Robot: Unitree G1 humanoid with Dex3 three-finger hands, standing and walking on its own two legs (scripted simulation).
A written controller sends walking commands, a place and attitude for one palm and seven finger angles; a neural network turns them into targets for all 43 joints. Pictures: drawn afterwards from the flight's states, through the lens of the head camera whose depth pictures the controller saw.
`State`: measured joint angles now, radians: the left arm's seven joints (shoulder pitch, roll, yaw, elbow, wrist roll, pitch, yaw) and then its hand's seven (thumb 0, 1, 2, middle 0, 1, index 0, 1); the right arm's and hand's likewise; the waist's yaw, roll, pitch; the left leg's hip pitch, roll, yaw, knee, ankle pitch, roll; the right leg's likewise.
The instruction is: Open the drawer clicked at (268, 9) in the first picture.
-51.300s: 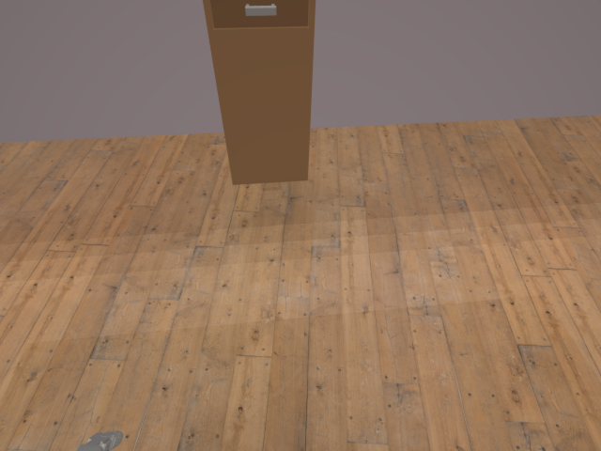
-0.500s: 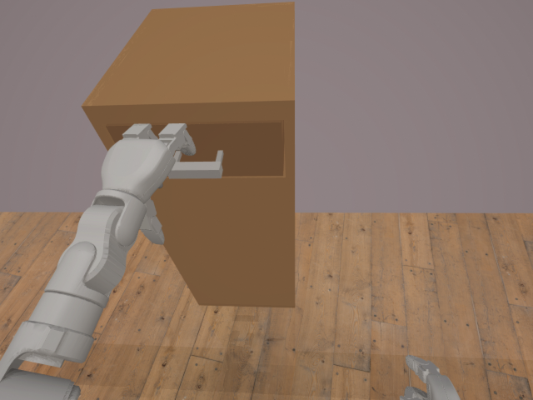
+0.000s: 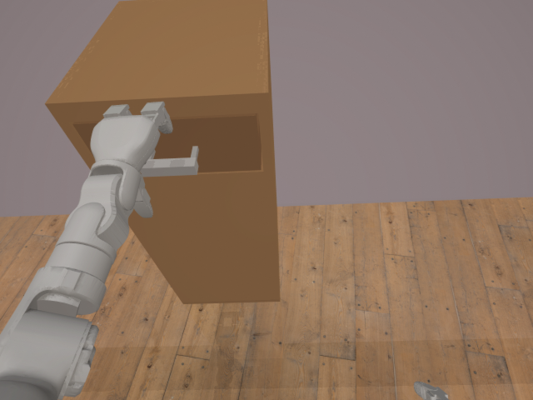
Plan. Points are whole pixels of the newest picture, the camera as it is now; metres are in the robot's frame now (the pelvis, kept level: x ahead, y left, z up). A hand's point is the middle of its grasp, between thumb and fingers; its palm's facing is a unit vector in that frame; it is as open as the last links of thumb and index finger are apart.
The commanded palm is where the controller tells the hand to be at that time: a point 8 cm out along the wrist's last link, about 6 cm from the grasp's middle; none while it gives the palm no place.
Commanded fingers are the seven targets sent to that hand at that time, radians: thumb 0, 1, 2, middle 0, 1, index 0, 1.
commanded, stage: move the hooked fingers above the handle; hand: left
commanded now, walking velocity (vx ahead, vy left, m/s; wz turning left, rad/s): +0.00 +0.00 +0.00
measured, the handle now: (171, 159) +0.52 +0.21 +0.05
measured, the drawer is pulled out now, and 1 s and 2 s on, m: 0.00 0.00 0.00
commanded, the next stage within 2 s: none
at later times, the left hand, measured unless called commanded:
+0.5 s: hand (167, 148) +0.48 +0.19 +0.12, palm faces +0.12 -0.03 -0.99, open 13.7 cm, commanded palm +0.44 +0.23 +0.17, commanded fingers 0.00 -0.50 0.30 -0.30 -1.20 -0.30 -1.20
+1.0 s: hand (149, 151) +0.47 +0.22 +0.11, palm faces +0.10 -0.06 -0.99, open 13.8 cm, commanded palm +0.44 +0.23 +0.17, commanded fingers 0.00 -0.50 0.30 -0.30 -1.20 -0.30 -1.20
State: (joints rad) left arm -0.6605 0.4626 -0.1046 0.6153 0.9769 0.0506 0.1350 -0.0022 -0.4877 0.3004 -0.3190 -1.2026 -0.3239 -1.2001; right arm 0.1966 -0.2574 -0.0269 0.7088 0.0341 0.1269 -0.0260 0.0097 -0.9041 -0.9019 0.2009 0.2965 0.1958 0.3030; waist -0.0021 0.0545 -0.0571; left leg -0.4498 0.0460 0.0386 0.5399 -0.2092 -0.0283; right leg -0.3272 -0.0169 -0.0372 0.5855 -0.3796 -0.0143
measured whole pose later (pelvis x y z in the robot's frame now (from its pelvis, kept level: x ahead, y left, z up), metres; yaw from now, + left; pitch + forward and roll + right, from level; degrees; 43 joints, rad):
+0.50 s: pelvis +0.00 +0.01 +0.00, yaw -2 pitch +11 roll +0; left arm -0.77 0.43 -0.09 0.79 1.02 0.04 0.21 0.00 -0.49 0.30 -0.41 -1.27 -0.33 -1.22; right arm 0.26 -0.26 -0.04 0.73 0.03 0.15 -0.02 0.01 -0.90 -0.90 0.20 0.30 0.20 0.30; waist -0.05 0.06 -0.10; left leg -0.53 0.06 0.08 0.58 -0.23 -0.01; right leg -0.42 -0.01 0.00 0.61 -0.38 0.00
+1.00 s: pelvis +0.00 +0.02 -0.01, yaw -1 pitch +11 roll +0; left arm -0.80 0.49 -0.06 0.81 1.02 -0.02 0.18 0.00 -0.49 0.30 -0.33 -1.21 -0.33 -1.20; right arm 0.26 -0.26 -0.06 0.71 0.03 0.11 -0.02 0.01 -0.90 -0.90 0.20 0.30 0.20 0.30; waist -0.06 0.03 -0.09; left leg -0.55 0.05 0.05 0.61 -0.24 -0.01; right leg -0.42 -0.01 -0.02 0.61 -0.38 0.00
